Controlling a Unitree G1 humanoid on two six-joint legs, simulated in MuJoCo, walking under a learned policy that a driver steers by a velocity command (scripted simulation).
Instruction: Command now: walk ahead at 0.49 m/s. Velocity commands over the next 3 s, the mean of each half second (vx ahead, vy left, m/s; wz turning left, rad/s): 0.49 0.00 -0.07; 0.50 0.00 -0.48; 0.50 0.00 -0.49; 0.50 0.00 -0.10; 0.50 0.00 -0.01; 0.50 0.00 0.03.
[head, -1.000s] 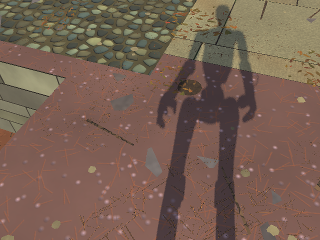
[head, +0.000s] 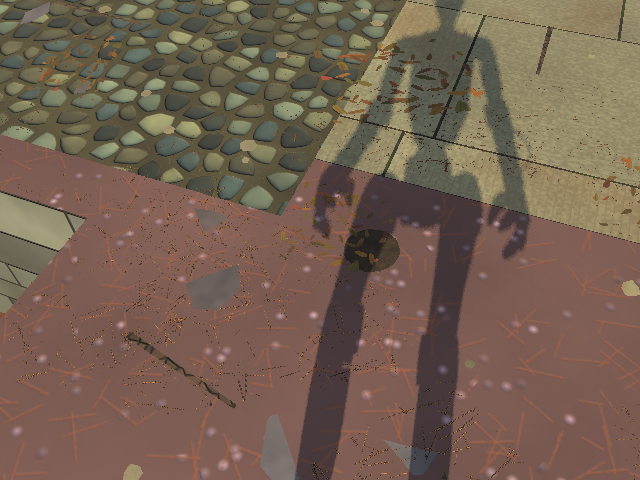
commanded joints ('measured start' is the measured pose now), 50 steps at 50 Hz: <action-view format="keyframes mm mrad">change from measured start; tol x32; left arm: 1 -25 100 16 -44 0 -26 3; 50 137 179 79 -157 -19 22 15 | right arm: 1 59 -53 -17 -36 -7 16 -8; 14 -359 -54 3 -194 -5 -8 37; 20 192 -307 -91 -72 -29 -9 23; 50 -111 -131 -20 -206 22 -73 14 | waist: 1 -36 -88 -39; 16 38 -93 16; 21 -138 186 -446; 37 -62 -9 42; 50 85 -62 -195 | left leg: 1 -107 87 -43 -63 65 -12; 16 -142 -7 28 -683 282 -7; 19 479 45 -39 -667 253 91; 21 872 346 -674 -850 -33 246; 26 319 184 -130 -1009 150 101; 36 356 163 179 -1076 377 100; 45 517 188 287 -509 1064 23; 46 299 142 288 -219 804 -22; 47 -174 -72 212 141 -189 -87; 50 -376 -12 -58 158 -103 -24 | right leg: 1 44 -281 296 -291 -5 -165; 18 306 -275 131 56 547 -62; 22 -493 -84 208 919 -385 28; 35 -401 -193 105 382 213 57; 45 -27 -9 -65 190 -19 -89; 48 705 -409 923 -96 -233 -385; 50 478 -337 646 -114 -64 -278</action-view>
